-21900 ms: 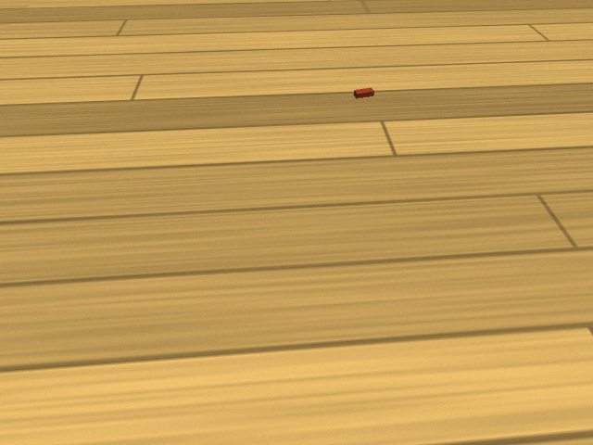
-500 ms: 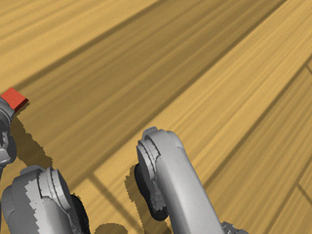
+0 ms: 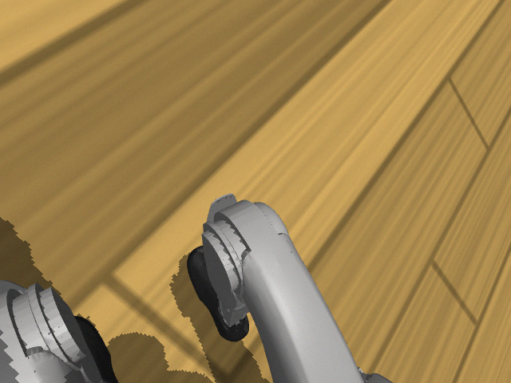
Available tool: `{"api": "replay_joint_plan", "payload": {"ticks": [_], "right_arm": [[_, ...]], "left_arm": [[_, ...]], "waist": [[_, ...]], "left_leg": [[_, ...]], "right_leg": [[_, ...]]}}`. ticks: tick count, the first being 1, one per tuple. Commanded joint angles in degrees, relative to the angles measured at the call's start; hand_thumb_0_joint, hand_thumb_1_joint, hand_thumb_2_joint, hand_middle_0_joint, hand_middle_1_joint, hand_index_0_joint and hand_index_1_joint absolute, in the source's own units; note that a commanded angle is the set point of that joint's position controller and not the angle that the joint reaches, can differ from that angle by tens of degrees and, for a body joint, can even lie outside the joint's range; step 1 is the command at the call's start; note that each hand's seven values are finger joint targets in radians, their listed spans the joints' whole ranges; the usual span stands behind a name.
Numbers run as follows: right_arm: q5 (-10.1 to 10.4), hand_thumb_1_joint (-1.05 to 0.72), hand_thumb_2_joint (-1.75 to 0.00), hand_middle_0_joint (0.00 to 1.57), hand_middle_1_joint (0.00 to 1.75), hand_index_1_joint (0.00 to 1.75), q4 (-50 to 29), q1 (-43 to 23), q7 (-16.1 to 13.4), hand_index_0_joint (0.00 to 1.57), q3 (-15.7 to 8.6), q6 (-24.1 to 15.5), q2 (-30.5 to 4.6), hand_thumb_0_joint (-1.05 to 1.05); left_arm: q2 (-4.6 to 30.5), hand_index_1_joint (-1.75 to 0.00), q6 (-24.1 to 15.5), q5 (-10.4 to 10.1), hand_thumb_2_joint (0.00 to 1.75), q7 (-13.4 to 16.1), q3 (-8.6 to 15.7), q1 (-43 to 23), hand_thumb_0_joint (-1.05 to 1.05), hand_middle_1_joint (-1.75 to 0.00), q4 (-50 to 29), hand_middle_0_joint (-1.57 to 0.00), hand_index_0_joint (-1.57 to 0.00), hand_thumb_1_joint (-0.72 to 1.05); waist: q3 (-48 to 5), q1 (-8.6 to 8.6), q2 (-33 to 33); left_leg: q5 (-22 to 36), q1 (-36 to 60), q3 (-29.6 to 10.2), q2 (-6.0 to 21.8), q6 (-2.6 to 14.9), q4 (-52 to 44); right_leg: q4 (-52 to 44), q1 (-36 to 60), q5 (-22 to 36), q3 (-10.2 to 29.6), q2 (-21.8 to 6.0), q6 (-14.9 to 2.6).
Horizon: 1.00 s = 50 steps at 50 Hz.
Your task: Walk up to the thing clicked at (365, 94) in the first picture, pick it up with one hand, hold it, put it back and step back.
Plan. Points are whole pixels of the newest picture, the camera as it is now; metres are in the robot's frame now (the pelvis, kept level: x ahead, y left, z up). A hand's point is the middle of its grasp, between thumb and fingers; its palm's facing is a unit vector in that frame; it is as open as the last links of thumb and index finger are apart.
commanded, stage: rest palm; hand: left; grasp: from above
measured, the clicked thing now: out of the picture +0.48 +0.29 -0.31
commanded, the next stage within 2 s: close in 0.64 s
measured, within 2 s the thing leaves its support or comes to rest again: neither
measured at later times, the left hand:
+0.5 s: hand out of the picture +0.46 +0.28 -0.27, palm faces -0.33 -0.30 -0.90, open 13.9 cm
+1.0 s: hand out of the picture +0.47 +0.28 -0.28, palm faces -0.33 -0.30 -0.90, open 13.1 cm
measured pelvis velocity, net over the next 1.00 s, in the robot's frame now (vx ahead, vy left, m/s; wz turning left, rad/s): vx -0.01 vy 0.01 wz -0.05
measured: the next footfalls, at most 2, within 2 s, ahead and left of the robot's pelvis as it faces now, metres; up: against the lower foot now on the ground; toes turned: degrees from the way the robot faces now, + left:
none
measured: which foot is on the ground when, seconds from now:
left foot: down 0.00-1.00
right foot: down 0.00-1.00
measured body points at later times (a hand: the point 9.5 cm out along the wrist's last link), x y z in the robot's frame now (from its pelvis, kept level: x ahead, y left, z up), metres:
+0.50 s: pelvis -0.01 +0.00 +0.00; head +0.30 +0.10 +0.31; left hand +0.48 +0.29 -0.22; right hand -0.02 -0.23 -0.04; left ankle +0.06 +0.13 -0.29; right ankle +0.11 -0.11 -0.29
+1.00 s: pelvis -0.01 +0.01 +0.01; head +0.31 +0.10 +0.30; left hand +0.49 +0.29 -0.23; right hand -0.02 -0.23 -0.03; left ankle +0.06 +0.13 -0.29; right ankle +0.11 -0.11 -0.29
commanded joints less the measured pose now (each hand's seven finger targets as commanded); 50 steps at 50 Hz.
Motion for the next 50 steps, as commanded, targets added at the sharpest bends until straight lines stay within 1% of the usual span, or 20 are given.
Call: {"api": "replay_joint_plan", "payload": {"ticks": [1,3,4,6,10,13,17,18,19,21,24,25,29,32,33,37,39,40,46,50], "right_arm": [[0.03,-0.90,-0.90,0.20,0.30,0.30,1.55,13.95,1.04,0.20,-3.15,0.32,-17.91,0.00],[0.60,-0.90,-0.90,0.20,0.30,0.30,0.40,14.29,1.11,0.20,-3.05,0.58,-18.00,0.00],[0.42,-0.90,-0.90,0.20,0.30,0.30,0.30,13.55,1.13,0.20,-2.53,0.49,-17.50,0.00],[1.11,-0.90,-0.90,0.20,0.30,0.30,-0.43,14.25,0.91,0.20,-2.58,0.73,-17.81,0.00],[1.01,-0.90,-0.90,0.20,0.30,0.30,-0.52,14.82,0.47,0.20,-2.07,0.90,-18.02,0.00],[0.98,-0.90,-0.90,0.20,0.30,0.30,-0.38,14.61,-0.22,0.20,-2.04,0.35,-18.80,0.00],[0.62,-0.90,-0.90,0.20,0.30,0.30,-0.62,14.60,-0.25,0.20,-1.34,-0.22,-18.88,0.00],[0.84,-0.90,-0.90,0.20,0.30,0.30,-0.38,14.88,-0.51,0.20,-1.59,-0.14,-19.76,0.00],[0.34,-0.90,-0.91,0.20,0.30,0.30,-0.80,14.02,-0.41,0.20,-1.09,-0.20,-19.00,0.00],[0.92,-0.90,-0.91,0.20,0.30,0.30,-0.51,14.91,-0.53,0.20,-1.19,0.01,-20.01,0.00],[0.47,-0.90,-0.91,0.20,0.30,0.30,-0.82,13.51,-0.40,0.20,-0.59,-0.22,-19.59,0.00],[0.18,-0.90,-0.91,0.20,0.30,0.30,-1.53,13.40,-0.32,0.20,-0.35,-0.11,-19.76,0.00],[0.15,-0.90,-0.91,0.20,0.30,0.30,-2.14,13.61,-0.26,0.20,0.16,-0.05,-20.20,0.00],[0.00,-0.90,-0.91,0.20,0.30,0.30,-2.82,12.78,-0.24,0.20,0.73,-0.04,-20.32,0.00],[0.39,-0.90,-0.91,0.20,0.30,0.30,-3.49,13.23,-0.40,0.20,0.69,0.14,-20.67,0.00],[0.48,-0.90,-0.91,0.20,0.30,0.30,-3.74,12.60,-0.47,0.20,1.61,0.31,-19.77,0.00],[0.53,-0.89,-0.90,0.20,0.30,0.30,-4.80,12.74,-0.70,0.20,1.56,0.49,-20.14,0.00],[0.65,-0.89,-0.90,0.20,0.30,0.30,-4.51,12.96,-0.92,0.20,1.29,0.76,-20.60,0.00],[0.58,-0.89,-0.90,0.20,0.30,0.30,-4.34,13.46,-1.21,0.20,1.73,0.91,-20.40,0.00],[0.89,-0.89,-0.90,0.20,0.30,0.30,-4.73,13.32,-1.78,0.20,1.75,1.05,-20.97,0.00]], "left_arm": [[11.71,-0.96,1.92,-0.41,0.95,0.90,-1.14,-12.25,0.00,-0.94,-3.01,-0.16,-0.14,-0.50],[12.96,-0.97,2.19,-1.18,0.93,0.29,-0.36,-11.98,0.00,-0.96,-4.84,-0.14,-0.12,-0.50],[11.38,-0.97,2.67,-1.04,0.93,-0.60,-2.03,-10.72,0.00,-0.96,-3.00,-0.14,-0.13,-0.50],[13.22,-0.98,2.48,-1.61,0.95,-1.00,-1.14,-11.41,0.00,-0.96,-5.82,-0.13,-0.11,-0.53],[11.69,-0.99,1.77,-1.64,0.96,-1.84,-3.11,-13.02,0.00,-0.97,-5.59,-0.12,-0.10,-0.54],[12.28,-0.98,0.25,-1.60,0.94,-2.06,-4.08,-14.03,0.00,-0.96,-6.26,-0.14,-0.13,-0.51],[10.53,-0.98,-1.15,-1.59,0.93,-1.58,-5.59,-15.54,0.00,-0.97,-7.31,-0.14,-0.13,-0.51],[11.83,-1.00,-1.35,-1.35,0.94,-0.96,-5.58,-15.73,0.00,-0.99,-6.87,-0.12,-0.11,-0.51],[10.71,-0.99,-1.29,-1.36,0.94,-0.92,-6.56,-14.63,0.00,-0.98,-5.98,-0.14,-0.12,-0.52],[12.48,-1.00,-1.35,-0.74,0.96,0.27,-5.40,-16.06,0.00,-0.98,-5.96,-0.13,-0.11,-0.53],[12.17,-1.00,-0.81,-0.89,0.97,0.74,-6.01,-15.74,0.00,-0.98,-4.59,-0.13,-0.11,-0.53],[12.39,-1.00,-0.69,-1.43,0.97,0.86,-6.03,-15.32,0.00,-0.98,-5.14,-0.13,-0.11,-0.53],[14.02,-0.99,0.41,-2.07,0.98,1.66,-5.29,-15.36,0.00,-0.97,-4.38,-0.14,-0.12,-0.52],[14.41,-0.99,1.29,-3.15,0.98,0.91,-5.67,-14.97,0.00,-0.97,-4.61,-0.13,-0.11,-0.54],[15.91,-1.00,1.43,-2.78,0.99,0.96,-4.96,-15.09,0.00,-0.98,-4.80,-0.14,-0.11,-0.53],[15.58,-0.99,2.06,-3.09,0.99,-0.22,-5.49,-14.94,0.00,-0.96,-6.14,-0.15,-0.12,-0.52],[15.59,-0.93,2.23,-3.38,0.94,-0.71,-6.08,-14.20,0.00,-0.90,-7.03,-0.23,-0.20,-0.42],[16.52,-0.92,2.14,-3.15,0.91,-0.52,-5.98,-14.37,0.00,-0.90,-6.86,-0.24,-0.22,-0.39],[15.15,-0.84,1.86,-3.75,0.80,-1.70,-7.24,-14.88,0.00,-0.83,-7.70,-0.29,-0.28,-0.30],[15.31,-0.81,1.30,-3.41,0.77,-1.77,-7.68,-15.90,0.00,-0.80,-7.91,-0.32,-0.31,-0.27]], "waist": [[-38.90,-3.11,28.93],[-41.49,-2.20,28.92],[-38.58,-3.24,27.25],[-40.77,-2.21,28.16],[-37.10,-4.43,28.09],[-35.89,-4.90,27.26],[-35.52,-5.33,29.37],[-36.22,-5.18,30.10],[-34.37,-5.82,29.03],[-35.75,-5.40,29.94],[-32.84,-5.89,29.81],[-33.94,-6.38,29.22],[-35.04,-6.14,29.05],[-33.85,-6.90,28.88],[-35.16,-6.40,28.76],[-33.42,-6.16,30.10],[-34.76,-6.70,28.93],[-35.89,-6.29,29.25],[-33.42,-7.50,29.49],[-33.17,-7.33,29.66]], "left_leg": [[17.17,27.01,5.31,1.45,1.65,-13.01],[19.04,26.77,5.08,1.67,1.83,-12.76],[17.58,25.07,4.99,1.46,2.07,-12.78],[17.97,25.48,4.53,1.69,1.94,-13.41],[15.28,24.16,4.00,1.85,2.07,-13.30],[11.21,23.99,3.68,1.70,2.16,-13.58],[11.44,28.02,2.50,2.01,1.38,-14.58],[11.64,28.69,2.25,2.31,1.24,-14.68],[10.88,27.25,2.67,1.93,1.43,-14.13],[12.54,28.73,1.83,2.43,0.98,-14.81],[11.69,27.80,1.88,2.30,0.97,-14.44],[12.72,27.58,2.39,2.25,1.21,-13.90],[15.49,27.71,2.53,2.47,1.22,-13.61],[14.51,27.14,2.32,2.45,1.24,-13.80],[15.09,26.79,2.31,2.59,1.37,-13.83],[14.78,27.22,2.31,2.55,1.29,-14.15],[14.98,27.03,2.51,2.58,1.55,-13.76],[15.32,26.67,2.76,2.83,1.58,-13.84],[13.66,26.40,1.88,2.74,1.40,-14.69],[12.84,27.07,1.34,3.04,1.29,-15.12]], "right_leg": [[-12.07,25.91,19.00,-4.57,1.86,-2.62],[-12.09,27.88,20.64,-4.48,2.21,-2.53],[-11.78,27.03,19.72,-4.66,2.13,-2.43],[-11.93,27.95,19.62,-4.76,2.39,-2.50],[-11.71,25.77,17.35,-5.35,2.26,-2.52],[-12.74,24.63,13.84,-5.59,2.46,-2.51],[-12.17,23.13,13.78,-6.71,2.06,-2.81],[-12.52,23.45,14.04,-6.72,2.21,-2.87],[-12.64,24.16,13.91,-6.48,2.15,-2.67],[-12.37,23.96,15.21,-6.75,2.16,-2.85],[-12.40,23.49,14.85,-6.84,1.85,-2.62],[-13.05,25.57,16.05,-6.49,2.25,-2.42],[-13.66,27.54,18.55,-6.28,2.41,-2.12],[-13.53,27.69,17.98,-6.36,2.49,-2.03],[-13.87,28.28,18.10,-6.33,2.54,-2.09],[-13.57,27.27,17.78,-6.54,2.39,-2.21],[-14.08,29.25,18.31,-6.41,2.93,-2.01],[-14.64,30.25,18.58,-6.28,3.18,-1.98],[-13.93,28.69,16.92,-7.11,3.05,-2.22],[-14.64,27.51,15.95,-7.39,3.01,-2.32]]}}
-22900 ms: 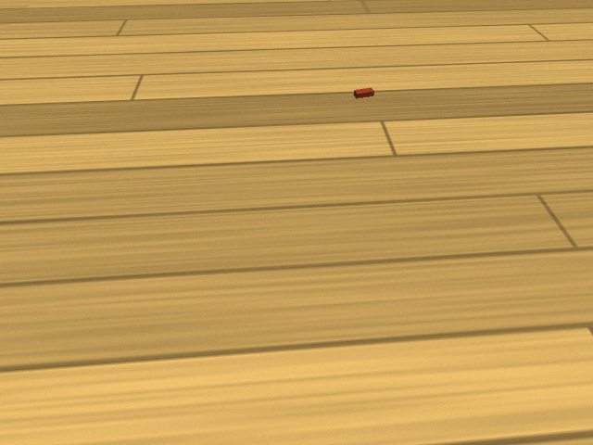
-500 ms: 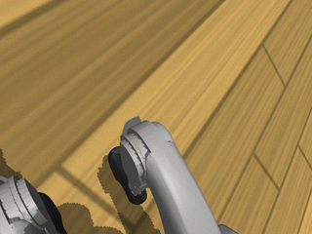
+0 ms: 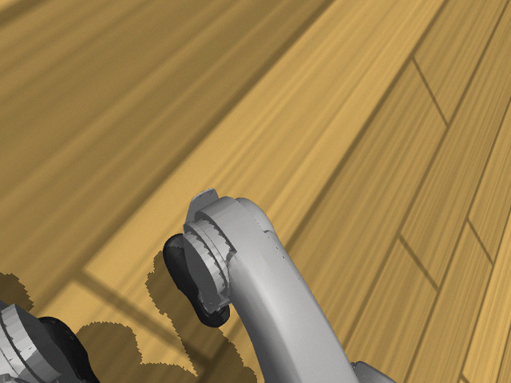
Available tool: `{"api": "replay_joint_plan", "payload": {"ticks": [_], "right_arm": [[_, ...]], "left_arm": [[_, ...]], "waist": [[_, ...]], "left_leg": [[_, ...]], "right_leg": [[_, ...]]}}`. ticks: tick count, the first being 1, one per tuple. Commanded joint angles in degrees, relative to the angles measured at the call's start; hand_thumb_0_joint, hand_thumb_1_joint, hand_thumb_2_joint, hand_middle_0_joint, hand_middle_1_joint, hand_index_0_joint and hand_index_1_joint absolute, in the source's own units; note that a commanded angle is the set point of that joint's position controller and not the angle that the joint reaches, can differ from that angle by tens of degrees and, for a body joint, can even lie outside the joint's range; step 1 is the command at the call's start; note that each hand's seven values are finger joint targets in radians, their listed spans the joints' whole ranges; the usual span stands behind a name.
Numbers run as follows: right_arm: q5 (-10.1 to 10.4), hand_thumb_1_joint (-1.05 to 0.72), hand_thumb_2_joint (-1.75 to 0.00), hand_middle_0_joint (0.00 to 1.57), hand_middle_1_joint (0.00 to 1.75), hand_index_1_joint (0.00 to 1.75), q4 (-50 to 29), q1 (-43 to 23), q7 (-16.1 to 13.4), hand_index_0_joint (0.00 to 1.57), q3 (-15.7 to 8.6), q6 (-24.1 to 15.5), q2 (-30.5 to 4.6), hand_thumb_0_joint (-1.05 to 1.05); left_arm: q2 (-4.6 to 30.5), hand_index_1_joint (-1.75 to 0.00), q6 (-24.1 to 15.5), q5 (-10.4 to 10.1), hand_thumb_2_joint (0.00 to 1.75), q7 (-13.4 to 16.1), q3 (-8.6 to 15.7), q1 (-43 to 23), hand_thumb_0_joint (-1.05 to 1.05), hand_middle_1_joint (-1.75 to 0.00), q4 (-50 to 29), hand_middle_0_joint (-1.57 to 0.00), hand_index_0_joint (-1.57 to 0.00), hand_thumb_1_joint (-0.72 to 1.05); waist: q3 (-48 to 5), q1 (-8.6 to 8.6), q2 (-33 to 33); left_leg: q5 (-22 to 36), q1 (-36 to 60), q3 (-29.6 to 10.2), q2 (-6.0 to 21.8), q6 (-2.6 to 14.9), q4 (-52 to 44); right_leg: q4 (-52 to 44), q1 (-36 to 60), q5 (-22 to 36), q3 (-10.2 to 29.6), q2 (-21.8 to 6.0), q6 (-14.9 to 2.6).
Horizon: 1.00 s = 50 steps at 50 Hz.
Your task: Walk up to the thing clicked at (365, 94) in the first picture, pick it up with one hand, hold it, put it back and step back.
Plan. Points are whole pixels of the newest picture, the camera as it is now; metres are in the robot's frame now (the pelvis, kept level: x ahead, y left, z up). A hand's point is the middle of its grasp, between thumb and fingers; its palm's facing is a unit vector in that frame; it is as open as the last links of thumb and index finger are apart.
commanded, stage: close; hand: left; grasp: from above
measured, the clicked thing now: out of the picture +0.48 +0.31 -0.31
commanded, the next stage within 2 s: settle in 1.48 s
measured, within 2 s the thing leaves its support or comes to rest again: leaves its support in 1.86 s
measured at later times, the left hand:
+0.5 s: hand out of the picture +0.48 +0.29 -0.29, palm faces -0.30 -0.31 -0.90, open 11.0 cm
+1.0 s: hand out of the picture +0.47 +0.30 -0.28, palm faces -0.32 -0.31 -0.90, open 9.2 cm
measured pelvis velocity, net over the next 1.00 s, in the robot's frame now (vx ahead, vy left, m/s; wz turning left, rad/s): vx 0.00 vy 0.00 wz -0.01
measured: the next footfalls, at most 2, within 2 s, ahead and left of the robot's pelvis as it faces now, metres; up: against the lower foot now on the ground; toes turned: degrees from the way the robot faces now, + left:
none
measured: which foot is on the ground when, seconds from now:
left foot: down 0.00-1.00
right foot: down 0.00-1.00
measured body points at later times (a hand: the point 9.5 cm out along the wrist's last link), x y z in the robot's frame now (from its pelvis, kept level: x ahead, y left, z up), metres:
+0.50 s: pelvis +0.00 +0.00 +0.01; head +0.33 +0.11 +0.29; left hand +0.49 +0.30 -0.24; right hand +0.00 -0.24 -0.03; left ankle +0.06 +0.13 -0.29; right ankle +0.13 -0.11 -0.29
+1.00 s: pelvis +0.00 +0.00 +0.01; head +0.32 +0.12 +0.29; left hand +0.49 +0.31 -0.23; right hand +0.01 -0.24 -0.03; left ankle +0.06 +0.13 -0.29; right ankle +0.13 -0.11 -0.29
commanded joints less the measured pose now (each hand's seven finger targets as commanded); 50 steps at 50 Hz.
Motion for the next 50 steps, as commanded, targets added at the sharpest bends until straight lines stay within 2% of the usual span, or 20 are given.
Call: {"api": "replay_joint_plan", "payload": {"ticks": [1,8,10,11,13,14,15,21,24,25,26,28,31,33,34,35,36,43,47,50], "right_arm": [[-0.05,-0.89,-0.90,0.20,0.30,0.30,2.36,14.30,-0.27,0.20,-4.36,0.29,-19.20,0.00],[-0.35,-0.89,-0.90,0.20,0.30,0.30,2.22,14.16,0.00,0.20,-3.73,0.15,-19.12,0.00],[-0.20,-0.89,-0.90,0.20,0.30,0.30,2.05,13.39,-0.42,0.20,-3.96,0.05,-19.59,0.00],[-0.18,-0.89,-0.90,0.20,0.30,0.30,1.95,14.31,-0.34,0.20,-4.00,0.24,-19.59,0.00],[-0.20,-0.89,-0.90,0.20,0.30,0.30,1.79,12.94,-0.36,0.20,-3.63,0.29,-19.04,0.00],[-0.20,-0.89,-0.90,0.20,0.30,0.30,1.36,13.06,-0.32,0.20,-3.61,0.22,-19.24,0.00],[-0.35,-0.89,-0.90,0.20,0.30,0.30,1.33,12.93,-0.22,0.20,-3.44,0.10,-18.73,0.00],[-0.19,-0.89,-0.90,0.20,0.30,0.30,1.10,14.15,-0.06,0.20,-3.49,0.58,-19.09,0.00],[0.04,-0.88,-0.90,0.20,0.30,0.30,0.71,13.57,-0.21,0.20,-3.46,0.69,-19.22,0.00],[-0.29,-0.89,-0.90,0.20,0.30,0.30,0.76,13.31,-0.32,0.20,-3.15,0.69,-18.81,0.00],[0.04,-0.88,-0.90,0.20,0.30,0.30,0.84,13.18,-0.51,0.20,-3.29,0.70,-19.10,0.00],[-0.02,-0.88,-0.90,0.20,0.30,0.30,0.55,13.61,-0.59,0.20,-3.47,0.93,-19.48,0.00],[0.05,-0.88,-0.90,0.20,0.30,0.30,0.41,13.36,-0.92,0.20,-3.25,0.95,-19.09,0.00],[0.08,-0.88,-0.90,0.20,0.30,0.30,0.76,13.40,-1.10,0.20,-3.25,0.95,-18.89,0.00],[0.30,-0.88,-0.90,0.20,0.30,0.30,0.93,14.19,-1.07,0.20,-3.45,1.00,-19.19,0.00],[0.14,-0.88,-0.90,0.20,0.30,0.30,1.33,13.63,-1.29,0.20,-3.49,0.91,-19.13,0.00],[0.23,-0.88,-0.90,0.20,0.30,0.30,0.80,13.45,-1.25,0.20,-3.49,0.73,-18.93,0.00],[0.29,-0.88,-0.90,0.20,0.30,0.30,0.79,13.94,-1.25,0.20,-3.55,0.79,-19.12,0.00],[0.04,-0.88,-0.90,0.20,0.30,0.30,1.29,13.89,-1.39,0.20,-3.39,0.62,-19.18,0.00],[0.04,-0.88,-0.90,0.20,0.30,0.30,1.14,14.08,-1.39,0.20,-3.58,0.49,-18.93,0.00]], "left_arm": [[8.08,-0.80,-0.64,0.82,0.76,2.06,-2.16,-14.14,0.00,-0.79,-5.00,-0.34,-0.33,-0.25],[6.64,-0.74,-0.51,0.18,0.70,2.66,-2.71,-15.12,0.00,-0.74,-5.49,-0.38,-0.38,-0.18],[8.20,-0.74,-0.27,0.74,0.70,2.77,-2.82,-14.43,0.00,-0.73,-4.98,-0.40,-0.39,-0.18],[8.87,-0.72,-0.37,1.04,0.67,3.07,-2.02,-14.06,0.00,-0.72,-4.27,-0.42,-0.42,-0.14],[9.68,-0.70,-0.27,0.64,0.67,3.16,-1.83,-14.22,0.00,-0.69,-5.48,-0.45,-0.44,-0.11],[9.64,-0.71,-0.17,0.96,0.69,3.31,-1.77,-14.12,0.00,-0.70,-5.23,-0.45,-0.44,-0.11],[8.68,-0.68,-0.18,0.10,0.65,3.06,-1.93,-14.29,0.00,-0.68,-6.02,-0.46,-0.45,-0.09],[9.99,-0.66,0.32,0.23,0.61,3.74,-0.99,-13.68,0.00,-0.66,-5.18,-0.51,-0.51,-0.01],[10.69,-0.64,0.64,0.14,0.59,3.25,-0.88,-14.06,0.00,-0.65,-5.43,-0.53,-0.53,0.03],[10.52,-0.62,0.65,-0.35,0.56,2.71,-1.29,-13.90,0.00,-0.63,-6.05,-0.55,-0.55,0.05],[11.08,-0.62,0.60,-0.08,0.57,2.66,-0.94,-13.87,0.00,-0.63,-5.75,-0.55,-0.55,0.05],[11.19,-0.59,0.42,-0.11,0.49,2.32,-0.97,-13.40,0.00,-0.61,-5.59,-0.56,-0.58,0.10],[10.87,-0.59,0.22,-0.02,0.51,1.31,-1.54,-12.80,0.00,-0.60,-5.98,-0.58,-0.59,0.11],[9.71,-0.56,-0.05,-0.17,0.50,0.62,-2.50,-13.35,0.00,-0.57,-7.34,-0.59,-0.60,0.11],[9.51,-0.56,-0.17,0.07,0.51,0.66,-2.15,-13.13,0.00,-0.57,-7.21,-0.59,-0.60,0.11],[9.95,-0.55,-0.40,0.04,0.47,0.79,-2.37,-13.15,0.00,-0.57,-6.79,-0.60,-0.61,0.13],[8.78,-0.55,-0.36,-0.24,0.49,0.44,-2.73,-13.02,0.00,-0.56,-6.86,-0.61,-0.62,0.13],[8.28,-0.49,-0.83,0.73,0.44,0.95,-3.01,-14.05,0.00,-0.50,-7.14,-0.67,-0.68,0.20],[8.95,-0.48,-0.80,0.54,0.42,1.38,-2.90,-14.24,0.00,-0.49,-6.61,-0.71,-0.72,0.26],[9.63,-0.45,-0.61,0.29,0.39,1.43,-2.35,-13.53,0.00,-0.47,-6.67,-0.75,-0.76,0.31]], "waist": [[-37.72,-5.46,33.06],[-36.02,-6.01,33.95],[-36.33,-5.93,32.93],[-37.32,-5.65,32.92],[-37.15,-4.87,32.90],[-37.62,-4.98,33.13],[-36.95,-5.44,33.31],[-38.93,-5.28,33.86],[-38.34,-5.08,33.72],[-37.78,-5.65,33.43],[-38.29,-5.12,32.88],[-38.52,-5.18,33.07],[-37.80,-4.95,32.38],[-37.59,-5.59,33.05],[-38.28,-5.30,33.53],[-37.83,-5.26,32.99],[-37.22,-5.68,32.58],[-36.59,-5.54,33.47],[-36.48,-5.76,33.02],[-37.19,-5.23,32.27]], "left_leg": [[12.06,26.41,3.67,2.46,0.10,-14.85],[13.92,28.31,2.49,2.64,-0.36,-14.95],[12.27,27.45,3.16,2.48,-0.03,-14.68],[12.81,27.07,3.25,2.64,-0.07,-15.12],[12.50,26.54,3.65,2.58,-0.02,-14.68],[12.95,26.73,3.69,2.60,0.09,-14.35],[13.47,27.11,3.77,2.46,0.02,-14.39],[16.60,28.33,3.32,3.06,-0.13,-14.50],[15.59,26.98,3.61,3.02,0.10,-14.16],[14.72,26.72,4.03,2.69,0.18,-14.08],[14.41,26.73,3.75,2.90,0.22,-14.27],[14.13,26.20,4.02,2.97,0.28,-14.53],[13.50,25.80,4.11,2.86,0.45,-14.30],[13.42,26.88,3.78,2.79,0.31,-14.71],[14.95,28.41,3.31,3.05,0.02,-15.09],[13.32,27.19,3.37,2.93,0.16,-14.98],[13.43,27.60,3.12,2.88,0.14,-15.03],[12.94,28.38,2.78,2.92,-0.15,-15.60],[12.82,27.73,3.35,2.66,0.01,-15.34],[12.73,26.50,3.98,2.62,0.21,-15.03]], "right_leg": [[-11.42,26.34,14.24,-5.54,2.08,-3.71],[-10.54,24.05,15.68,-6.02,1.68,-3.78],[-11.59,25.12,15.07,-5.69,2.18,-3.60],[-11.76,26.78,15.20,-5.81,2.24,-3.63],[-11.77,26.51,15.03,-5.52,2.33,-3.59],[-12.08,26.44,15.30,-5.52,2.29,-3.55],[-11.83,26.77,15.76,-5.42,2.04,-3.44],[-11.61,28.81,18.32,-5.67,2.33,-3.47],[-12.10,28.37,17.34,-5.58,2.30,-3.42],[-11.97,29.00,16.90,-5.38,2.34,-3.32],[-12.29,28.02,16.33,-5.56,2.48,-3.36],[-12.71,29.34,16.04,-5.52,2.61,-3.32],[-12.77,28.29,15.43,-5.50,2.64,-3.26],[-12.23,27.74,15.41,-5.61,2.56,-3.47],[-11.85,27.16,16.14,-5.92,2.47,-3.67],[-12.11,27.06,15.19,-5.90,2.70,-3.61],[-11.93,26.70,15.46,-5.88,2.47,-3.59],[-11.54,24.94,14.66,-6.00,2.28,-3.94],[-12.01,25.72,14.93,-5.71,2.37,-3.67],[-12.66,27.53,14.85,-5.42,2.58,-3.47]]}}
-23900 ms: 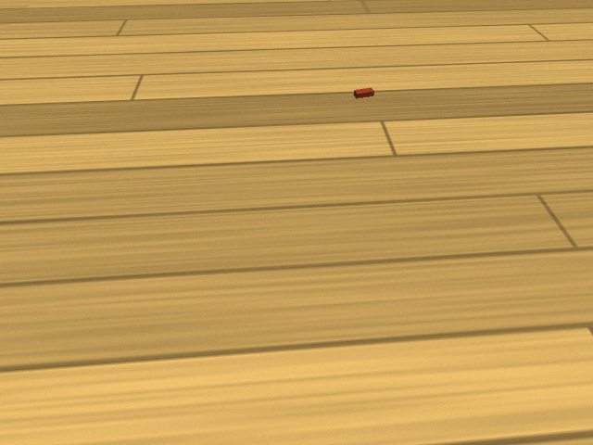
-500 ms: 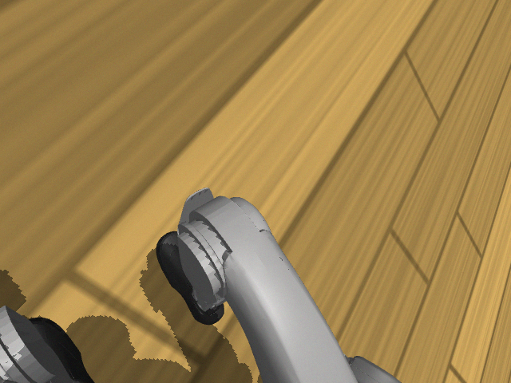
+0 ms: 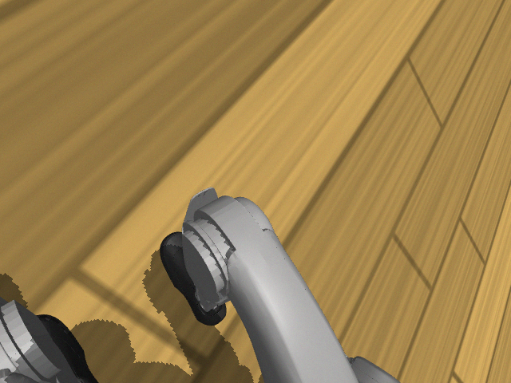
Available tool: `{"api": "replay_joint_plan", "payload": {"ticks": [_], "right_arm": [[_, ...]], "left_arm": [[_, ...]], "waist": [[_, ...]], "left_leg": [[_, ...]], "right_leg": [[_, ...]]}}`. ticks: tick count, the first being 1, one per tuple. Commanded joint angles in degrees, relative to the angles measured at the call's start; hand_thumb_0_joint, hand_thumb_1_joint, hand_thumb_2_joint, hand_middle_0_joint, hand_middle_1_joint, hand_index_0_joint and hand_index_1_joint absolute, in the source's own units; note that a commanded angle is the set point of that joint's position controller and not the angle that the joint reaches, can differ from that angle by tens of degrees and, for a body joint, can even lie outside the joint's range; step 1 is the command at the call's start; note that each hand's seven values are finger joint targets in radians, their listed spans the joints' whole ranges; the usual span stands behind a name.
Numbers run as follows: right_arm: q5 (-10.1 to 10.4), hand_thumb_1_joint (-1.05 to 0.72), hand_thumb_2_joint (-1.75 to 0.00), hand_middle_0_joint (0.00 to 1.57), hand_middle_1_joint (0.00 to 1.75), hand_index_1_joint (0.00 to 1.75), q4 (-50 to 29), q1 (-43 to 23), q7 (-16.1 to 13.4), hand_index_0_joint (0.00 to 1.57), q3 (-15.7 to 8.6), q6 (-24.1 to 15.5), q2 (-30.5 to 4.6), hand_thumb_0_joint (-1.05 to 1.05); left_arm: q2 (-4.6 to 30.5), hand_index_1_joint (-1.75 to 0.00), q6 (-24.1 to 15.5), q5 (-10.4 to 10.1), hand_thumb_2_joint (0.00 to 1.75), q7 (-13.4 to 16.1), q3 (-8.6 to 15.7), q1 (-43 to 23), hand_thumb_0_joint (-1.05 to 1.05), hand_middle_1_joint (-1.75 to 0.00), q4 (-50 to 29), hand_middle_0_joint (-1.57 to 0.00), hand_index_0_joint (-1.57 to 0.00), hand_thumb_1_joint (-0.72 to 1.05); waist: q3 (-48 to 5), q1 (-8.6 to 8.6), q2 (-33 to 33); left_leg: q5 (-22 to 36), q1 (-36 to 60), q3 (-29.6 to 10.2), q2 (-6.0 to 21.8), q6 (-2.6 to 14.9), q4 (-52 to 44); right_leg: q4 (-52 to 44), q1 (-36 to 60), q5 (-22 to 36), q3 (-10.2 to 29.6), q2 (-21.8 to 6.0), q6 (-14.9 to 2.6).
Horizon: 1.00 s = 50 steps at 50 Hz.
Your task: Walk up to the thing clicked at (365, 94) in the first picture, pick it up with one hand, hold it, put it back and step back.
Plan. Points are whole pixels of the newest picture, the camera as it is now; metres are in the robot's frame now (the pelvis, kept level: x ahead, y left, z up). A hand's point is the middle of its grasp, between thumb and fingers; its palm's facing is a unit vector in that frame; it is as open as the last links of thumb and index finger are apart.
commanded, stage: close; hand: left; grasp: from above
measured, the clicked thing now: out of the picture +0.48 +0.31 -0.32
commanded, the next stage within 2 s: settle in 0.48 s
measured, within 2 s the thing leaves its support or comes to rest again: leaves its support in 0.86 s
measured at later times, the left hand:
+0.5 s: hand out of the picture +0.47 +0.30 -0.29, palm faces -0.31 -0.31 -0.90, open 8.1 cm
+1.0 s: hand out of the picture +0.48 +0.32 -0.26, palm faces -0.28 -0.32 -0.90, open 7.9 cm
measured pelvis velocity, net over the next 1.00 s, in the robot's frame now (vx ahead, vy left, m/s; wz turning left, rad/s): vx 0.00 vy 0.00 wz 0.02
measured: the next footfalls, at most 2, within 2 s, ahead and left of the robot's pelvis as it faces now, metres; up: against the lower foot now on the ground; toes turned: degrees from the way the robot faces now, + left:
none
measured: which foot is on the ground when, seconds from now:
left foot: down 0.00-1.00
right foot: down 0.00-1.00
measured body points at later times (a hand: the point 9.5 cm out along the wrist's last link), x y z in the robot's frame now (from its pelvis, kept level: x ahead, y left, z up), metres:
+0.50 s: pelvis +0.00 +0.00 +0.00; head +0.32 +0.12 +0.29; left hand +0.48 +0.32 -0.23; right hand +0.00 -0.24 -0.03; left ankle +0.06 +0.13 -0.30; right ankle +0.13 -0.11 -0.30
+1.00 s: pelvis +0.00 +0.00 +0.01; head +0.31 +0.12 +0.31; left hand +0.49 +0.33 -0.20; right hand +0.01 -0.24 -0.04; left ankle +0.06 +0.13 -0.30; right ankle +0.13 -0.11 -0.30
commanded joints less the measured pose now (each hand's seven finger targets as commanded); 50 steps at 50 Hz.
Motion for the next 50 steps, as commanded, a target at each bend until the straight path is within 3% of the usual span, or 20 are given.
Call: {"api": "replay_joint_plan", "payload": {"ticks": [1,12,22,28,31,33,34,36,38,39,40,42,45,47,50], "right_arm": [[-0.01,-0.88,-0.90,0.20,0.30,0.30,2.87,14.46,0.07,0.20,-4.31,-0.24,-18.58,0.00],[0.41,-0.88,-0.90,0.20,0.30,0.30,2.44,14.79,-0.23,0.20,-4.36,0.44,-19.10,0.00],[0.18,-0.88,-0.90,0.20,0.30,0.30,2.61,14.89,-0.26,0.20,-4.64,0.31,-18.62,0.00],[0.18,-0.88,-0.90,0.20,0.30,0.30,2.61,15.10,-0.06,0.20,-4.47,0.25,-18.66,0.00],[0.28,-0.89,-0.90,0.20,0.30,0.30,2.74,14.64,-0.01,0.20,-4.48,0.09,-18.42,0.00],[0.32,-0.90,-0.90,0.20,0.30,0.30,2.36,15.09,-0.21,0.20,-4.64,0.36,-18.41,0.00],[0.57,-0.90,-0.90,0.20,0.30,0.30,2.73,14.63,-0.39,0.20,-4.95,0.41,-18.48,0.00],[0.79,-0.90,-0.90,0.20,0.30,0.30,3.36,15.20,-0.28,0.20,-5.08,0.52,-17.89,0.00],[1.40,-0.89,-0.90,0.20,0.30,0.30,2.73,15.02,-0.47,0.20,-5.35,0.71,-17.86,0.00],[1.45,-0.89,-0.90,0.20,0.30,0.30,3.25,15.27,-0.54,0.20,-5.52,0.84,-17.55,0.00],[1.32,-0.90,-0.90,0.20,0.30,0.30,2.79,15.65,-0.63,0.20,-6.12,1.03,-18.08,0.00],[1.61,-0.89,-0.90,0.20,0.30,0.30,2.77,15.31,-0.69,0.20,-7.07,1.12,-17.91,0.00],[1.87,-0.90,-0.90,0.20,0.30,0.30,3.91,16.72,-0.55,0.20,-8.05,1.66,-16.98,0.00],[2.24,-0.89,-0.90,0.20,0.30,0.30,3.65,16.41,-0.55,0.20,-9.07,1.57,-16.80,0.00],[2.80,-0.90,-0.90,0.20,0.30,0.30,5.64,17.85,-0.42,0.20,-9.73,1.76,-15.23,0.00]], "left_arm": [[8.73,-0.45,0.01,0.24,0.40,2.01,-0.40,-14.64,0.00,-0.46,-5.68,-0.76,-0.77,0.32],[10.56,-0.42,0.33,0.86,0.37,1.57,0.11,-14.49,0.00,-0.43,-6.06,-0.87,-0.88,0.47],[7.29,-0.39,0.19,0.44,0.39,1.23,-1.27,-13.77,0.00,-0.40,-5.65,-0.97,-0.97,0.59],[7.82,-0.34,0.32,0.25,0.35,1.61,-1.01,-13.16,0.00,-0.34,-5.80,-1.04,-1.04,0.66],[8.16,-0.37,0.41,-0.29,0.29,1.27,-0.62,-13.80,0.00,-0.41,-6.03,-1.04,-1.08,0.68],[8.88,-0.38,0.57,-0.05,0.32,0.71,-0.54,-13.92,0.00,-0.42,-6.76,-1.06,-1.09,0.69],[9.41,-0.39,0.72,-0.29,0.33,0.58,-0.08,-13.78,0.00,-0.43,-6.89,-1.05,-1.09,0.69],[8.91,-0.40,1.01,-0.24,0.33,-0.09,-0.20,-13.77,0.00,-0.44,-7.43,-1.06,-1.10,0.71],[9.54,-0.40,1.23,0.79,0.34,-0.36,-0.06,-14.21,0.00,-0.44,-9.81,-1.07,-1.11,0.72],[8.52,-0.41,1.40,0.71,0.36,-0.61,-0.49,-13.95,0.00,-0.44,-8.92,-1.08,-1.12,0.73],[9.65,-0.40,1.27,1.11,0.35,-0.66,-0.09,-14.75,0.00,-0.44,-10.94,-1.10,-1.14,0.76],[9.83,-0.41,1.60,1.65,0.36,-0.76,0.83,-15.06,0.00,-0.44,-12.84,-1.08,-1.12,0.74],[7.60,-0.41,2.84,1.20,0.36,-1.53,1.05,-12.44,0.00,-0.44,-12.38,-1.08,-1.11,0.73],[6.53,-0.43,3.33,0.97,0.37,-1.81,1.34,-14.10,0.00,-0.47,-15.54,-1.06,-1.10,0.73],[4.56,-0.42,4.82,0.75,0.39,-3.30,1.08,-12.08,0.00,-0.44,-15.61,-1.06,-1.09,0.70]], "waist": [[-37.39,-5.36,33.23],[-38.54,-4.86,35.54],[-36.89,-5.90,34.07],[-37.58,-5.51,33.74],[-36.51,-5.31,33.46],[-38.79,-5.40,33.71],[-39.29,-4.40,34.02],[-40.16,-4.20,35.03],[-42.29,-3.26,37.10],[-42.33,-3.47,36.71],[-43.26,-3.74,37.18],[-44.50,-2.26,37.77],[-45.64,-1.69,37.33],[-47.53,-0.93,39.20],[-46.99,-0.56,36.44]], "left_leg": [[13.24,26.41,4.03,2.45,-0.04,-14.59],[14.76,27.61,3.59,3.01,-0.19,-14.91],[13.75,27.83,3.31,2.71,-0.19,-15.09],[14.45,26.96,3.78,2.82,-0.04,-14.72],[13.13,26.18,3.89,2.59,0.04,-14.68],[13.58,26.63,4.51,2.50,0.14,-14.75],[13.79,27.17,4.48,2.69,-0.04,-14.97],[14.46,27.42,4.46,2.60,-0.09,-15.18],[16.38,29.96,4.10,3.01,-0.30,-15.09],[16.07,29.77,4.15,2.90,-0.29,-15.18],[15.93,29.21,4.87,2.73,-0.06,-15.18],[16.40,29.10,5.67,2.54,-0.19,-15.18],[16.49,28.96,6.19,2.49,-0.20,-15.42],[17.25,30.34,6.35,2.39,-0.53,-16.29],[16.10,27.40,6.93,1.91,0.13,-15.66]], "right_leg": [[-11.05,25.41,14.72,-5.18,2.01,-3.62],[-10.58,25.77,15.82,-5.37,2.23,-3.86],[-10.66,24.20,15.15,-5.60,2.02,-3.76],[-10.80,25.78,15.86,-5.05,1.97,-3.59],[-10.98,24.65,14.55,-5.05,1.74,-3.53],[-11.51,26.73,15.19,-4.79,2.28,-3.49],[-11.48,26.71,15.23,-4.84,2.14,-3.58],[-11.13,26.71,15.48,-4.83,2.07,-3.72],[-10.71,25.66,16.77,-4.67,2.01,-3.97],[-10.60,25.50,16.67,-4.84,2.04,-3.99],[-11.05,27.68,16.99,-4.43,2.32,-3.92],[-10.85,27.71,17.36,-4.25,2.27,-4.08],[-11.17,28.28,17.45,-3.96,2.31,-4.00],[-10.80,27.32,17.94,-3.83,2.15,-4.26],[-11.32,26.26,17.26,-3.04,2.00,-3.95]]}}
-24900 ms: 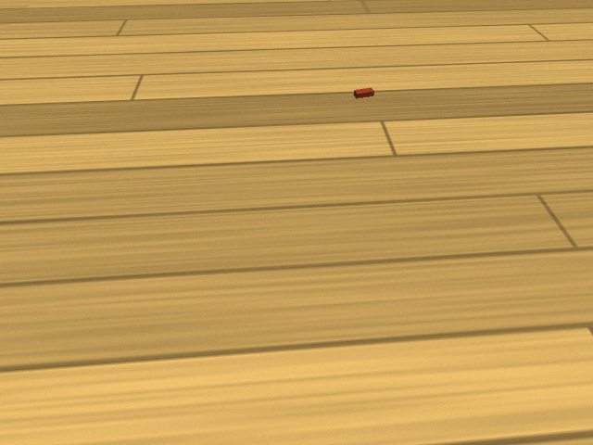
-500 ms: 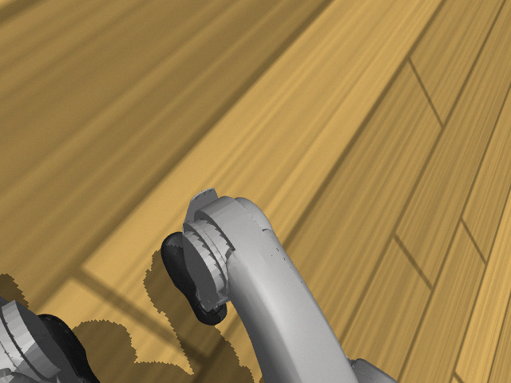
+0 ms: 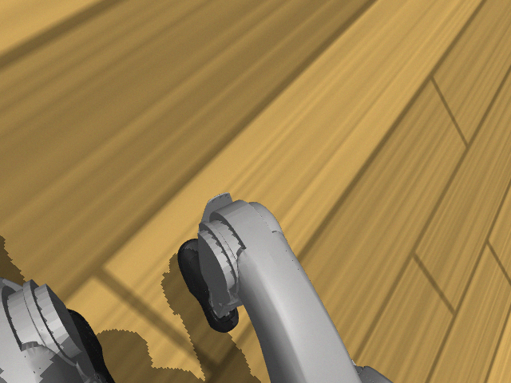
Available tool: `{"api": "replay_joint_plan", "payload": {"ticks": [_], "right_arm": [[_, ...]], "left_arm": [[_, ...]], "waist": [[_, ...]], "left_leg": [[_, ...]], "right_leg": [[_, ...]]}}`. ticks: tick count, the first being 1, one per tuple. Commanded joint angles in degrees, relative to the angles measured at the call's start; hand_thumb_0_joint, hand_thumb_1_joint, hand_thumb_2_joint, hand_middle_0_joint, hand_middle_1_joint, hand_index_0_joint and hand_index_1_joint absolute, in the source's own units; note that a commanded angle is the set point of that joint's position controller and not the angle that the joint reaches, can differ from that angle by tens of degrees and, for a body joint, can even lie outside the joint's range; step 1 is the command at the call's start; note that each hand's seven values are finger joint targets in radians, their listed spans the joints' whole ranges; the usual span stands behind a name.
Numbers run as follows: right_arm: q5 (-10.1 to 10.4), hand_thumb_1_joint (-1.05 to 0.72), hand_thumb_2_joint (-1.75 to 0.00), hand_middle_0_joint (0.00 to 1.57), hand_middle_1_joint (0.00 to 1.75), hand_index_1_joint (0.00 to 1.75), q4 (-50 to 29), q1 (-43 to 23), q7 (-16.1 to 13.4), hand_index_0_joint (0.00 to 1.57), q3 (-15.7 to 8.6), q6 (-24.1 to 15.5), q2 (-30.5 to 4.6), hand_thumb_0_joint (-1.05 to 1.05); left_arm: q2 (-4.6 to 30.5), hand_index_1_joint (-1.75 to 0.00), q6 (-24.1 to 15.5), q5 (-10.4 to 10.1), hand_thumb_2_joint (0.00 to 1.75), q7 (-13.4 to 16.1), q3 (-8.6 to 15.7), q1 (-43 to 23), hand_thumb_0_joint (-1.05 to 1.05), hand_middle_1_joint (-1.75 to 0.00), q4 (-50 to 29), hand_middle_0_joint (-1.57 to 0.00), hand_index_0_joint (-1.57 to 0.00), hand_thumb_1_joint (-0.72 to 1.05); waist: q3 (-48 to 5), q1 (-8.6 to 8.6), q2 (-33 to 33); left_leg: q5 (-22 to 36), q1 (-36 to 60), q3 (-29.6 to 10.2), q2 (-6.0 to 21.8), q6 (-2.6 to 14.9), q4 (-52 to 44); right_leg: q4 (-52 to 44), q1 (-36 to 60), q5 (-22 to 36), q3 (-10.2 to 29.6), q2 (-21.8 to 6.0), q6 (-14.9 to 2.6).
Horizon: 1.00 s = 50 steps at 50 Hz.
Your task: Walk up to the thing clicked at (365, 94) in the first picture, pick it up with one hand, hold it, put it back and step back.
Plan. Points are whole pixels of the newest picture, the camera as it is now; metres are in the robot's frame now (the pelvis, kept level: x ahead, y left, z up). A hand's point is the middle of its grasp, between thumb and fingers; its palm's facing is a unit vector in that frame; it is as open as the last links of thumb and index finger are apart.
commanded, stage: settle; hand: left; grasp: from above
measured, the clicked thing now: out of the picture +0.49 +0.32 -0.30
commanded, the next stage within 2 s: lift in 0.48 s
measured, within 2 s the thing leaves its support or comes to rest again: neither
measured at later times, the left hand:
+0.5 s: hand out of the picture +0.47 +0.32 -0.19, palm faces -0.30 -0.30 -0.90, open 8.1 cm
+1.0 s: hand out of the picture +0.45 +0.33 -0.10, palm faces -0.30 -0.31 -0.90, open 7.9 cm
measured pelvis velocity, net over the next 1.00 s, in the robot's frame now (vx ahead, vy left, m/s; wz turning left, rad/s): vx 0.01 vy -0.01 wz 0.16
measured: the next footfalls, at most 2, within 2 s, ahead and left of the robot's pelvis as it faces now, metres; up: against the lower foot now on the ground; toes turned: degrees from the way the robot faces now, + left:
none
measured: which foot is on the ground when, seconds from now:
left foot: down 0.00-1.00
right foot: down 0.00-1.00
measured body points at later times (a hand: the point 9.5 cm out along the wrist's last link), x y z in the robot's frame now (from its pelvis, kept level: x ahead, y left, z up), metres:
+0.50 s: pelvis +0.00 +0.00 +0.00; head +0.26 +0.09 +0.35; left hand +0.48 +0.33 -0.13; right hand +0.02 -0.26 -0.08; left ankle +0.06 +0.13 -0.31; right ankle +0.12 -0.11 -0.31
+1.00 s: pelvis +0.01 -0.01 +0.03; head +0.23 +0.05 +0.41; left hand +0.46 +0.34 -0.05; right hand +0.07 -0.27 -0.09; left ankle +0.06 +0.13 -0.31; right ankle +0.12 -0.11 -0.31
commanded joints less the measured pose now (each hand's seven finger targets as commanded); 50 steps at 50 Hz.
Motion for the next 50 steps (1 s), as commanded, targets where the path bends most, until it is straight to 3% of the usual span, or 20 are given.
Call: {"api": "replay_joint_plan", "payload": {"ticks": [1,8,13,14,16,24,27,28,29,30,31,32,33,35,37,39,40,41,46,50], "right_arm": [[0.83,-0.89,-0.90,0.20,0.30,0.30,4.24,15.41,-0.21,0.20,-6.70,0.40,-17.71,0.00],[2.11,-0.89,-0.90,0.20,0.30,0.30,6.68,16.56,-0.60,0.20,-9.18,0.65,-15.84,0.00],[2.57,-0.89,-0.90,0.20,0.30,0.30,8.23,17.06,-1.26,0.20,-10.84,0.53,-15.84,0.00],[2.91,-0.89,-0.90,0.20,0.30,0.30,8.56,16.95,-1.45,0.20,-11.16,0.48,-15.75,0.00],[2.95,-0.89,-0.90,0.20,0.30,0.30,8.70,17.25,-1.65,0.20,-11.50,0.54,-15.51,0.00],[2.94,-0.89,-0.90,0.20,0.30,0.30,8.72,16.92,-2.72,0.20,-13.14,1.09,-14.34,0.00],[2.67,-0.92,-0.91,0.20,0.30,0.30,10.09,18.57,-2.90,0.20,-13.48,1.63,-13.80,0.00],[2.69,-0.87,-0.89,0.20,0.30,0.30,10.32,18.28,-2.86,0.20,-13.56,1.71,-13.50,0.00],[3.03,-0.92,-0.91,0.20,0.30,0.30,9.59,17.74,-3.00,0.20,-14.03,1.79,-13.69,0.00],[2.91,-0.87,-0.89,0.20,0.30,0.30,10.17,17.63,-3.19,0.20,-14.28,1.95,-13.21,0.00],[3.24,-0.92,-0.91,0.20,0.30,0.30,9.79,17.73,-3.47,0.20,-14.82,2.13,-13.31,0.00],[3.25,-0.87,-0.89,0.20,0.30,0.30,9.60,17.63,-3.67,0.20,-15.04,2.47,-12.97,0.00],[3.52,-0.92,-0.91,0.20,0.30,0.30,9.39,17.29,-3.74,0.20,-15.34,2.76,-13.01,0.00],[3.79,-0.91,-0.90,0.20,0.30,0.30,10.21,18.38,-3.98,0.20,-16.04,3.68,-12.57,0.00],[4.50,-0.91,-0.90,0.20,0.30,0.30,9.51,17.33,-4.41,0.20,-16.71,4.25,-12.02,0.00],[4.83,-0.91,-0.90,0.20,0.30,0.30,10.05,17.25,-4.80,0.20,-17.24,5.16,-11.53,0.00],[5.23,-0.91,-0.90,0.20,0.30,0.30,9.27,17.02,-5.04,0.20,-17.46,5.54,-11.74,0.00],[5.57,-0.91,-0.90,0.20,0.30,0.30,8.51,16.11,-5.30,0.20,-17.83,5.81,-11.37,0.00],[7.24,-0.90,-0.90,0.20,0.30,0.30,8.13,15.54,-6.30,0.20,-19.76,8.02,-10.01,0.00],[7.92,-0.90,-0.90,0.20,0.30,0.30,7.42,14.94,-7.48,0.20,-20.91,8.85,-9.44,0.00]], "left_arm": [[9.24,-0.42,1.49,0.50,0.38,0.66,-0.80,-15.23,0.00,-0.46,-9.18,-1.07,-1.10,0.71],[2.09,-0.44,2.89,0.73,0.42,-3.22,-2.97,-14.65,0.00,-0.46,-10.87,-1.07,-1.10,0.71],[-1.31,-0.45,3.25,1.35,0.45,-4.58,-4.27,-16.21,0.00,-0.46,-10.46,-1.09,-1.10,0.70],[-0.47,-0.47,3.27,1.76,0.47,-4.69,-3.81,-17.24,0.00,-0.48,-12.18,-1.08,-1.10,0.70],[-2.08,-0.47,3.77,2.02,0.45,-4.87,-3.99,-17.38,0.00,-0.49,-11.06,-1.09,-1.11,0.71],[-1.29,-0.51,4.42,2.22,0.55,-5.20,-2.14,-18.23,0.00,-0.52,-11.91,-1.09,-1.10,0.71],[0.63,-0.54,4.39,2.04,0.45,-5.29,-0.38,-18.12,0.00,-0.60,-11.57,-1.06,-1.12,0.74],[0.05,-0.46,4.53,2.04,0.45,-5.59,-0.40,-17.30,0.00,-0.52,-11.42,-1.00,-1.04,0.66],[-0.79,-0.53,4.59,1.74,0.37,-5.86,-0.59,-17.94,0.00,-0.59,-11.88,-1.02,-1.08,0.68],[-1.62,-0.45,4.62,1.30,0.44,-6.34,-1.14,-17.40,0.00,-0.51,-11.10,-0.97,-1.00,0.60],[-0.68,-0.53,4.64,1.15,0.36,-6.64,-0.62,-17.59,0.00,-0.59,-12.07,-0.98,-1.04,0.63],[-1.13,-0.45,4.71,0.99,0.44,-7.06,-0.77,-18.18,0.00,-0.51,-13.27,-0.93,-0.96,0.55],[-0.60,-0.53,4.70,0.99,0.36,-7.46,-0.59,-18.93,0.00,-0.59,-15.02,-0.94,-1.00,0.59],[-1.42,-0.47,5.25,1.08,0.30,-8.80,-1.07,-17.25,0.00,-0.53,-14.16,-1.00,-1.06,0.68],[-2.71,-0.45,5.09,0.26,0.32,-10.06,-1.43,-17.88,0.00,-0.51,-16.74,-1.02,-1.08,0.69],[-4.00,-0.42,4.92,0.73,0.29,-11.89,-3.01,-15.52,0.00,-0.48,-16.52,-1.02,-1.07,0.68],[-2.82,-0.41,4.42,1.31,0.27,-12.32,-2.47,-17.09,0.00,-0.47,-20.32,-1.00,-1.05,0.66],[-4.28,-0.41,4.40,1.30,0.27,-12.87,-3.02,-14.96,0.00,-0.46,-19.28,-1.01,-1.06,0.67],[-7.89,-0.41,4.41,1.57,0.30,-14.27,-3.95,-11.12,0.00,-0.46,-22.62,-1.04,-1.08,0.70],[-9.40,-0.38,5.22,1.02,0.33,-14.79,-4.14,-10.78,0.00,-0.42,-25.64,-1.07,-1.10,0.70]], "waist": [[-43.77,-2.35,33.88],[-44.88,-0.14,33.02],[-43.49,-0.09,30.52],[-45.13,1.00,31.60],[-45.16,1.02,31.25],[-50.01,3.17,28.73],[-51.05,3.72,26.31],[-51.66,4.26,25.98],[-53.10,4.44,26.21],[-52.48,4.42,26.31],[-53.97,5.18,26.46],[-55.31,5.69,26.66],[-56.36,6.15,27.14],[-57.51,6.61,25.91],[-59.08,7.53,26.18],[-56.82,7.45,24.68],[-59.78,8.38,24.91],[-59.38,8.92,24.45],[-60.74,11.62,23.87],[-61.29,12.44,21.81]], "left_leg": [[15.78,26.86,6.03,1.61,0.49,-14.28],[13.53,28.06,5.89,0.97,0.23,-16.14],[9.74,26.68,6.39,0.29,0.58,-17.20],[9.73,27.93,6.36,0.24,0.45,-17.37],[9.93,28.16,6.83,0.07,0.46,-17.53],[11.32,26.39,9.70,-0.67,1.00,-16.61],[12.15,23.58,10.73,-0.90,1.61,-15.57],[12.66,23.81,10.93,-0.99,1.66,-15.48],[12.89,24.48,11.04,-0.95,1.66,-15.46],[12.47,24.30,11.25,-0.90,1.58,-15.89],[12.49,25.05,11.42,-0.97,1.53,-16.32],[12.84,25.34,11.74,-1.01,1.55,-16.47],[13.19,25.59,11.74,-1.04,1.61,-16.56],[14.05,25.25,12.30,-1.06,1.69,-16.64],[13.62,26.51,12.23,-1.14,1.74,-17.23],[12.66,25.79,12.44,-1.30,1.89,-18.09],[13.81,27.16,12.49,-1.37,1.93,-17.92],[13.49,27.48,12.67,-1.53,1.80,-18.95],[14.25,29.36,13.37,-1.97,1.77,-22.09],[12.43,31.69,13.46,-2.34,1.87,-24.90]], "right_leg": [[-10.75,27.47,17.27,-3.67,2.38,-3.38],[-9.62,21.01,13.97,-3.12,1.87,-4.06],[-9.60,18.02,10.66,-2.26,1.57,-4.16],[-9.24,17.10,10.42,-2.20,1.45,-4.34],[-9.36,16.87,10.45,-1.79,1.29,-4.45],[-10.21,19.95,10.67,0.27,0.91,-4.13],[-10.81,22.56,11.27,1.32,0.79,-3.59],[-10.74,22.20,11.40,1.44,0.53,-3.60],[-10.72,22.50,11.74,1.52,0.49,-3.60],[-11.11,22.81,11.26,1.78,0.61,-3.61],[-11.30,23.62,11.11,1.99,0.63,-3.66],[-11.67,24.49,11.52,2.37,0.60,-3.67],[-11.53,24.34,11.55,2.40,0.42,-3.76],[-11.89,26.60,12.49,2.96,0.61,-3.74],[-12.26,25.55,11.62,3.01,0.40,-3.94],[-13.34,25.32,10.25,3.37,0.52,-4.02],[-12.91,25.73,11.42,3.29,0.26,-4.09],[-13.20,25.96,10.95,3.44,0.24,-4.24],[-14.59,24.98,11.46,3.60,-0.26,-4.67],[-17.40,25.59,9.36,4.26,-0.62,-4.69]]}}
